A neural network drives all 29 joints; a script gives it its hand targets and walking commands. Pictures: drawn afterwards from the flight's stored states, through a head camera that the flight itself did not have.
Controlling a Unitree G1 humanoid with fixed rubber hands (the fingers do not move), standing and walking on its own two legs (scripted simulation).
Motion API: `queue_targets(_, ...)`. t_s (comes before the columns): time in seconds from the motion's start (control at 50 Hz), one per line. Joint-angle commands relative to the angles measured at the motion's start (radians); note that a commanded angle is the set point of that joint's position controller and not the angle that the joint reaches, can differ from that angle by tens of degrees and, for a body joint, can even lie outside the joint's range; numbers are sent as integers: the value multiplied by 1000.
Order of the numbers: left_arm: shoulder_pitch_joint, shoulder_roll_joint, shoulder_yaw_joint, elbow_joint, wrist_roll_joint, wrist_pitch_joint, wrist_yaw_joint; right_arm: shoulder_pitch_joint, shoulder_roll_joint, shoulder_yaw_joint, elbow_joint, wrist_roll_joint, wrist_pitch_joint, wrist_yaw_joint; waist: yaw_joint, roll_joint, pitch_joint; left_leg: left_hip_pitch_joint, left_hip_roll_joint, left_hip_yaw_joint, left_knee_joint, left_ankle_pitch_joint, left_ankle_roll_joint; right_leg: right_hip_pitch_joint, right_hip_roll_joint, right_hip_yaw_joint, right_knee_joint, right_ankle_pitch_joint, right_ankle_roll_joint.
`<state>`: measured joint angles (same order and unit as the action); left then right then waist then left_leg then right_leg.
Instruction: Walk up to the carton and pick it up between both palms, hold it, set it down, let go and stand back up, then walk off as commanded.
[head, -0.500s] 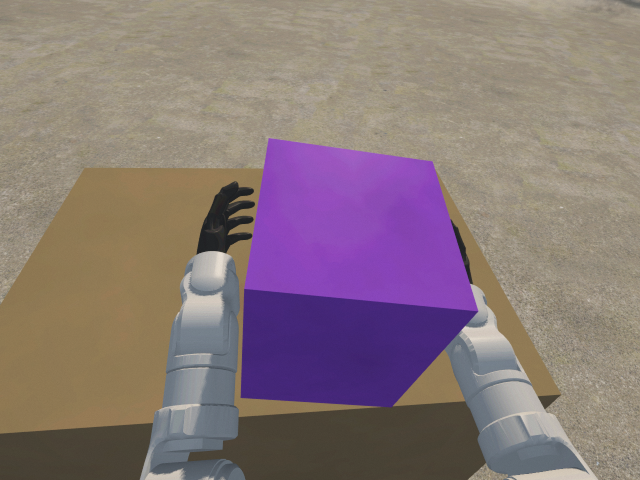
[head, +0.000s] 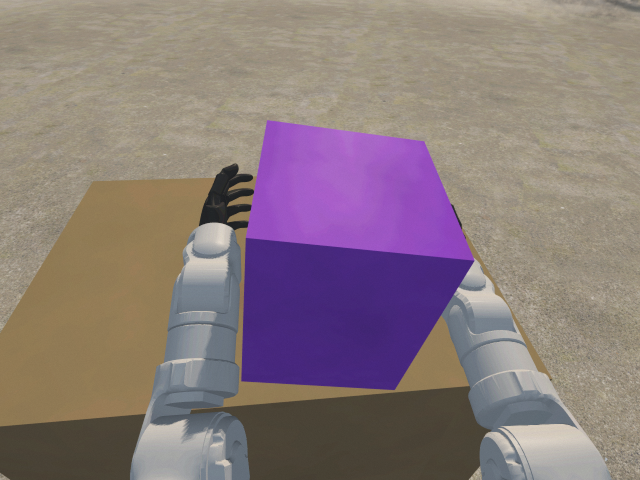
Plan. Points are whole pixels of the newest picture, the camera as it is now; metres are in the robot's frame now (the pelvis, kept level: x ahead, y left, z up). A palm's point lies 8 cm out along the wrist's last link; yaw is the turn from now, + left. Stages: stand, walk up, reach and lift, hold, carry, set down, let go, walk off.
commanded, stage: reach and lift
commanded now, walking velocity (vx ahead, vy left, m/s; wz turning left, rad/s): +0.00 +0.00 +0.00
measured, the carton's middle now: (333, 260) +0.36 +0.00 +0.13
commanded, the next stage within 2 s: hold in 1.00 s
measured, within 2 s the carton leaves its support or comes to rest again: neither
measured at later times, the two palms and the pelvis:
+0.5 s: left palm (214, 214) +0.39 +0.14 +0.18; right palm (446, 239) +0.38 -0.15 +0.15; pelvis +0.02 +0.00 +0.00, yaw +0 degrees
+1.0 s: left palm (209, 213) +0.38 +0.15 +0.19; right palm (446, 233) +0.38 -0.14 +0.16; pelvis +0.02 +0.00 +0.00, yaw +0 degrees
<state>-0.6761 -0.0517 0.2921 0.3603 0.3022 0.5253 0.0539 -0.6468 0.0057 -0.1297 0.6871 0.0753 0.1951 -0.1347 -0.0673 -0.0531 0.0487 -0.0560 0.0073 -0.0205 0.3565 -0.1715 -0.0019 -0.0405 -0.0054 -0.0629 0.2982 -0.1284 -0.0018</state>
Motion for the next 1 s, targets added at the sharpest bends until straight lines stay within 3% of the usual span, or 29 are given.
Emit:
queue_targets(0.0, -535, -589, -426, -37, -110, -21, -180, -815, 554, 368, -309, 58, -76, 81, 2, 24, -380, 17, -45, 39, -66, 94, -6, 156, 49, -15, -38, 91, 35)
queue_targets(0.06, -517, -562, -416, -45, -92, -14, -192, -782, 572, 400, -336, 56, -66, 55, 3, 9, -394, 23, -61, 55, -53, 126, -4, 223, 43, -4, -32, 199, 50)
queue_targets(0.1, -524, -575, -453, -90, -108, -8, -196, -798, 573, 423, -390, 75, -71, 50, 0, 57, -432, 26, -67, 58, -44, 141, -7, 215, 45, -12, -20, 210, 48)
queue_targets(0.18, -555, -556, -432, -75, -107, 0, -210, -782, 583, 393, -339, 61, -38, 42, -15, 18, -351, 6, -62, 51, -71, 59, 4, 181, 45, -6, -41, 109, 57)
queue_targets(0.22, -564, -561, -484, -146, -135, 3, -206, -807, 599, 440, -432, 96, -46, 36, -25, 24, -420, 22, -69, 47, -48, 138, -6, 224, 51, -8, -26, 200, 63)
queue_targets(0.24, -554, -564, -483, -145, -121, 6, -203, -803, 591, 450, -433, 115, -41, 33, -11, 67, -427, 21, -70, 46, -34, 171, -11, 234, 48, -7, -20, 240, 58)
queue_targets(0.26, -536, -584, -515, -181, -140, 10, -202, -787, 572, 457, -455, 112, -38, 27, -33, 65, -451, 54, -60, 31, -19, 217, -18, 232, 59, -13, -11, 256, 51)
queue_targets(0.36, -528, -558, -531, -215, -135, 23, -192, -741, 563, 475, -453, 128, -6, 19, -29, 89, -413, 44, -62, 32, -22, 220, -32, 232, 58, -2, -14, 254, 49)
queue_targets(0.4, -522, -561, -543, -233, -143, 29, -191, -757, 560, 493, -487, 140, -5, 16, -32, 73, -427, 69, -59, 25, -24, 233, -39, 218, 68, -15, -18, 235, 49)
queue_targets(0.42, -520, -569, -550, -259, -144, 32, -184, -742, 546, 485, -492, 149, 0, 19, -40, 104, -428, 83, -56, 19, -22, 253, -45, 201, 70, -13, -18, 237, 46)
queue_targets(0.44, -504, -564, -551, -276, -147, 39, -181, -717, 544, 487, -478, 154, 4, 22, -34, 102, -436, 112, -50, 20, -12, 305, -52, 204, 73, -10, -12, 250, 41)
queue_targets(0.46, -475, -561, -544, -259, -142, 50, -183, -712, 526, 491, -500, 146, 12, 19, -28, 67, -399, 86, -53, 21, -9, 304, -52, 205, 77, -10, -13, 257, 44)
queue_targets(0.52, -460, -560, -509, -218, -112, 72, -195, -735, 527, 473, -482, 143, 18, 18, -29, 65, -352, 80, -52, 33, -29, 251, -39, 213, 73, -21, -31, 206, 44)
queue_targets(0.56, -475, -561, -526, -242, -121, 76, -193, -738, 520, 462, -476, 154, 21, 23, -32, 90, -361, 88, -50, 26, -21, 287, -49, 200, 77, -19, -20, 213, 38)
queue_targets(0.58, -485, -566, -554, -271, -133, 77, -188, -731, 519, 470, -491, 162, 23, 21, -50, 109, -372, 102, -47, 20, -11, 307, -55, 196, 80, -20, -14, 220, 39)
queue_targets(0.6, -500, -582, -578, -332, -152, 67, -182, -773, 533, 505, -571, 179, 10, 21, -36, 101, -475, 134, -43, 13, 8, 377, -58, 208, 91, -29, -7, 272, 40)
queue_targets(0.66, -485, -565, -584, -349, -149, 73, -172, -699, 499, 497, -522, 179, 32, 15, -56, 124, -437, 174, -41, 8, 29, 456, -76, 182, 92, -27, -9, 282, 35)
queue_targets(0.68, -470, -558, -596, -336, -153, 79, -173, -699, 506, 503, -536, 175, 38, 10, -55, 102, -438, 170, -38, 7, 31, 473, -75, 190, 102, -26, -15, 286, 41)
queue_targets(0.7, -482, -582, -641, -401, -178, 75, -168, -716, 516, 530, -591, 196, 35, 7, -65, 120, -463, 183, -39, 4, 46, 521, -83, 189, 104, -27, -5, 330, 41)
queue_targets(0.72, -481, -552, -603, -346, -162, 81, -173, -705, 503, 505, -531, 197, 47, 8, -63, 122, -415, 175, -43, 6, 45, 501, -83, 170, 99, -27, -6, 309, 37)
queue_targets(0.74, -461, -565, -617, -377, -160, 88, -173, -716, 515, 529, -586, 208, 47, 7, -56, 103, -441, 162, -43, 5, 40, 484, -76, 198, 96, -20, -8, 324, 44)
queue_targets(0.78, -443, -515, -533, -287, -110, 107, -184, -666, 478, 495, -468, 181, 77, 8, -44, 95, -312, 119, -44, 16, 12, 404, -70, 191, 92, -20, -21, 272, 44)
queue_targets(0.8, -429, -536, -550, -322, -119, 108, -192, -696, 489, 515, -533, 187, 65, 8, -37, 72, -352, 105, -43, 22, 1, 376, -59, 217, 84, -22, -22, 279, 42)
queue_targets(0.82, -453, -539, -573, -363, -140, 104, -184, -733, 508, 527, -568, 210, 53, 9, -27, 96, -416, 124, -51, 26, 8, 417, -59, 225, 83, -22, -8, 333, 43)
queue_targets(0.84, -466, -552, -588, -361, -153, 108, -186, -735, 504, 531, -554, 211, 56, 7, -51, 102, -437, 140, -48, 12, 14, 445, -67, 227, 87, -22, -2, 349, 43)
queue_targets(0.86, -484, -576, -614, -393, -167, 104, -181, -759, 517, 528, -611, 219, 55, 3, -52, 109, -471, 148, -46, 6, 30, 482, -73, 231, 93, -18, -3, 363, 44)
queue_targets(0.94, -508, -548, -566, -314, -139, 107, -187, -705, 513, 491, -481, 181, 89, 6, -54, 98, -351, 89, -53, 22, -17, 304, -61, 191, 80, -15, -25, 224, 42)
queue_targets(0.96, -531, -551, -554, -307, -126, 110, -191, -741, 528, 483, -446, 171, 87, 15, -38, 100, -323, 72, -47, 23, -40, 253, -56, 182, 78, -16, -34, 169, 39)
queue_targets(0.98, -555, -545, -549, -324, -132, 101, -188, -779, 535, 498, -494, 187, 74, 23, -23, 107, -386, 75, -49, 28, -35, 232, -51, 200, 70, -16, -27, 174, 33)
